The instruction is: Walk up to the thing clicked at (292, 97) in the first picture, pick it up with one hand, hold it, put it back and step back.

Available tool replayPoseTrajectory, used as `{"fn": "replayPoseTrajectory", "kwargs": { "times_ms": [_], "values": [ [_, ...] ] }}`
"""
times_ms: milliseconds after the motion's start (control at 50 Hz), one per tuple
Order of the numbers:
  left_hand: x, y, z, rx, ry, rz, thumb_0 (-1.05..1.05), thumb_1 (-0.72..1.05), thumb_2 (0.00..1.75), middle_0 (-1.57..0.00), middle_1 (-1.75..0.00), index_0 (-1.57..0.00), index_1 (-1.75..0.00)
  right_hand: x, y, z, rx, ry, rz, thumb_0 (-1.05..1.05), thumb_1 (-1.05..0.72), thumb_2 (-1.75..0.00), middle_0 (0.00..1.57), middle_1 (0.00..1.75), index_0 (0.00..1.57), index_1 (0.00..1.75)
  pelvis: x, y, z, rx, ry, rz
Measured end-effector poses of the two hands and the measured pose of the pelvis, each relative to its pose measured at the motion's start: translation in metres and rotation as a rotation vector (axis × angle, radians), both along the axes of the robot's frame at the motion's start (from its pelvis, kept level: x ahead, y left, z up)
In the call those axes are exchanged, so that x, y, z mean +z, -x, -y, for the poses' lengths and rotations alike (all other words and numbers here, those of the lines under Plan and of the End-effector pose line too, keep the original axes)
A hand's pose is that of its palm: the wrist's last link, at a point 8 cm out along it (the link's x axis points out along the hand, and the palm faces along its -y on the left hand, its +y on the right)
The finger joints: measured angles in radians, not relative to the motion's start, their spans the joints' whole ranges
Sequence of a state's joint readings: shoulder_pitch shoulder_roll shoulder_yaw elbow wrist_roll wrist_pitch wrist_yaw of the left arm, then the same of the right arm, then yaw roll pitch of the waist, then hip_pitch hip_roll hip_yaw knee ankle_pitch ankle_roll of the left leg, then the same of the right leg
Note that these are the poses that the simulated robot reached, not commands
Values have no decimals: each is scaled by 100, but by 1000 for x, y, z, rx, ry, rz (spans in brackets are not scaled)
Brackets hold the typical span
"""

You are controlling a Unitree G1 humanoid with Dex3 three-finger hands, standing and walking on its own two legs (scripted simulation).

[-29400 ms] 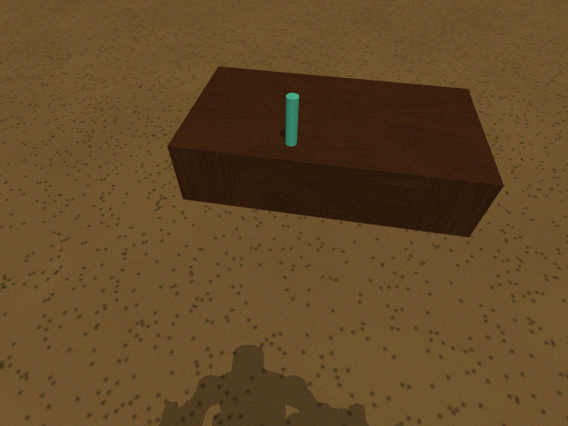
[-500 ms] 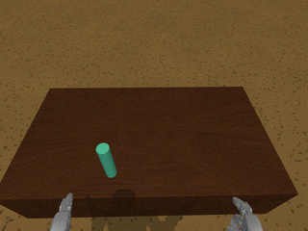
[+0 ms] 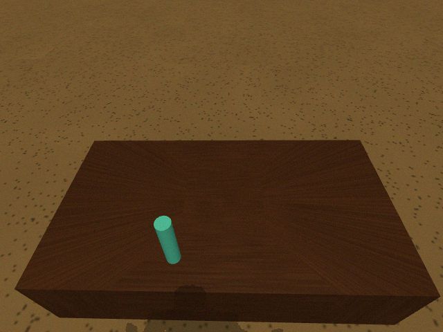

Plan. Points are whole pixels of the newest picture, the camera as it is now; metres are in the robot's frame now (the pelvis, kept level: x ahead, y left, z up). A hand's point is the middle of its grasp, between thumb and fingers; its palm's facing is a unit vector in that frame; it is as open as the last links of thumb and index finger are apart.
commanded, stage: home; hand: left
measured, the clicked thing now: (168, 241) +0.48 +0.20 -0.32
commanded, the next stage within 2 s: stand in 1.10 s
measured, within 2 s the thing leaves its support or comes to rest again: neither
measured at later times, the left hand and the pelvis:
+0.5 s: hand out of the picture +0.04 +0.25 -0.14, palm faces +0.01 -0.93 -0.38, open 17.3 cm; pelvis +0.00 +0.00 +0.01, yaw +1 degrees
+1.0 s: hand out of the picture +0.07 +0.24 -0.14, palm faces +0.02 -0.93 -0.37, open 17.4 cm; pelvis +0.01 -0.01 +0.01, yaw +1 degrees
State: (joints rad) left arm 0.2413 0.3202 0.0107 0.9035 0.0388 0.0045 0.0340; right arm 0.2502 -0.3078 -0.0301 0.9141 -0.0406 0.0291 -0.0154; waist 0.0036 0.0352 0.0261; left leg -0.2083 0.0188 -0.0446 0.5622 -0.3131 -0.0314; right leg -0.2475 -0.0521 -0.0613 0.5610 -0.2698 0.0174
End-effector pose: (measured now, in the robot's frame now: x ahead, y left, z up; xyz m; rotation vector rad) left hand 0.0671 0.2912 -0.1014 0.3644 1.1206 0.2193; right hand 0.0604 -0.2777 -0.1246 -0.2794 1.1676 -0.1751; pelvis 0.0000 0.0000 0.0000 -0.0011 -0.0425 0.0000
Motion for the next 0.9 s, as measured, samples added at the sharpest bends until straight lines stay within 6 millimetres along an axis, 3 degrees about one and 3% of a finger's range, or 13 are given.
{"fn": "replayPoseTrajectory", "kwargs": {
  "times_ms": [180, 500, 900],
  "values": [
    [-3, 18, 0, 39, 18, -70, 0, -52, 6, -5, -6, -6, -6, 2, 5, -3, 8, -7, -45, 1, -91, -90, 21, 30, 21, 30, 7, 2, 0, 9, 3, 19],
    [-2, 32, -3, 77, 18, -137, 0, -52, 7, -5, -6, -6, -6, 5, 3, 5, 24, 7, -79, 0, -91, -90, 21, 30, 21, 30, 12, 3, 2, 15, 1, 25],
    [1, 15, 3, 87, 26, -131, 0, -53, 6, -5, -6, -6, -6, 7, -12, 17, 34, 19, -83, 0, -91, -90, 21, 30, 21, 30, 14, -5, 9, 17, 0, 15]
  ]
}}
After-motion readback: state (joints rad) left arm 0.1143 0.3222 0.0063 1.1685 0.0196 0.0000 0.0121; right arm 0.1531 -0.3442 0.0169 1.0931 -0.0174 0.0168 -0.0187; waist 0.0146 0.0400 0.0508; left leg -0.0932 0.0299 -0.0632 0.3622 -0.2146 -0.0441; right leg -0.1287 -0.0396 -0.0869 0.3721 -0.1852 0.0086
